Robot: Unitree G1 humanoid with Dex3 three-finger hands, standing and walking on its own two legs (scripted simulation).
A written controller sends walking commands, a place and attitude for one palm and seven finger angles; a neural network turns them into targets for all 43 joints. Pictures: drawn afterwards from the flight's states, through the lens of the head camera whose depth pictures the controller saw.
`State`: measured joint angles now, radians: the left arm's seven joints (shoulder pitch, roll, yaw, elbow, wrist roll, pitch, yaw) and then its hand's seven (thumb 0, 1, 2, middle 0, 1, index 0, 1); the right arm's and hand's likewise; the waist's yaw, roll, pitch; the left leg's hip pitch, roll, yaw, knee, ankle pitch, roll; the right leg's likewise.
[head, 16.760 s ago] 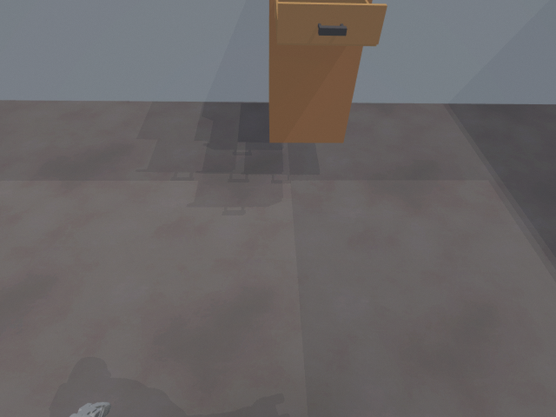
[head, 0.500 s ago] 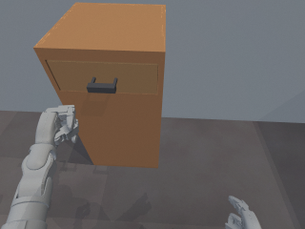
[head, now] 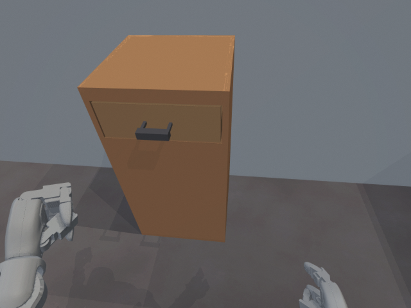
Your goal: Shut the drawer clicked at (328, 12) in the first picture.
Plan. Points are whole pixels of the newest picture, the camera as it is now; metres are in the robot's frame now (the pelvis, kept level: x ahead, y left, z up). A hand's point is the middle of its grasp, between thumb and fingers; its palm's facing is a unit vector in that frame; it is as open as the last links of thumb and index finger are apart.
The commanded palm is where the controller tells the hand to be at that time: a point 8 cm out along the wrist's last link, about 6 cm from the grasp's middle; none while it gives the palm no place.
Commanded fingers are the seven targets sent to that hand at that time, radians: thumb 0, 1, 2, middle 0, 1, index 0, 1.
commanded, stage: draw the hand back to the body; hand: left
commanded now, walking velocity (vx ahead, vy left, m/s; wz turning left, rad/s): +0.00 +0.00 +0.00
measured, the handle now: (155, 129) +0.61 +0.23 +0.00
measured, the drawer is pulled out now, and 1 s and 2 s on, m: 0.00 0.00 0.00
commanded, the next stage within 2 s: step back with the hand held close in 0.28 s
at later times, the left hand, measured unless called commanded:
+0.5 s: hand (59, 221) +0.19 +0.24 +0.17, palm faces +0.40 -0.82 -0.41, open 3.3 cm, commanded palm +0.13 +0.27 +0.17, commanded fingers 0.00 0.90 0.90 -1.40 -1.60 -1.40 -1.60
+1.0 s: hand (31, 250) +0.15 +0.26 +0.15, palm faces +0.31 -0.81 -0.50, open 3.2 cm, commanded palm +0.09 +0.30 +0.17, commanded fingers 0.00 0.90 0.90 -1.40 -1.60 -1.40 -1.60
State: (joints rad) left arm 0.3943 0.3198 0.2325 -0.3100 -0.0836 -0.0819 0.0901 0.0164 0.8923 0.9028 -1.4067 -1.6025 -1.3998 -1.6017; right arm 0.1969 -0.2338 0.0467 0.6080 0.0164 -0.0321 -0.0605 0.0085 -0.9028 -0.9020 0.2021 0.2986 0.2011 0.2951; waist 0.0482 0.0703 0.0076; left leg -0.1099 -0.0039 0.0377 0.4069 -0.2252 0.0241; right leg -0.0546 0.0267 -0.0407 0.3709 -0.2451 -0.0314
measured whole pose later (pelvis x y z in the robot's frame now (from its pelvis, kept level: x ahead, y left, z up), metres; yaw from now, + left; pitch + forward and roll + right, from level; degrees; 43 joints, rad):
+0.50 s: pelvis +0.00 -0.01 +0.00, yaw +0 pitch -3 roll -1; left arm 0.52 0.34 0.32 -0.45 -0.07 -0.16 0.10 0.02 0.89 0.90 -1.41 -1.60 -1.40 -1.60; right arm 0.18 -0.23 0.03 0.60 0.01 -0.06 -0.07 0.01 -0.90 -0.90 0.20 0.30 0.20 0.30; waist 0.05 0.08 0.00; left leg -0.15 0.02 0.03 0.44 -0.25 0.01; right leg -0.07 0.05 -0.05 0.36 -0.24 -0.04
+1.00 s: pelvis -0.05 +0.03 -0.01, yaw -1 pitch +1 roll -1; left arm 0.64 0.40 0.37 -0.56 -0.04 -0.21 0.12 0.01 0.89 0.90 -1.41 -1.60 -1.40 -1.60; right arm 0.19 -0.22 -0.01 0.52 0.02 0.00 -0.08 0.01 -0.90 -0.90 0.20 0.30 0.20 0.29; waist 0.00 0.02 0.02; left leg -0.33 -0.02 0.06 0.49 -0.18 0.06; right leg -0.29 0.00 -0.02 0.47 -0.21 0.01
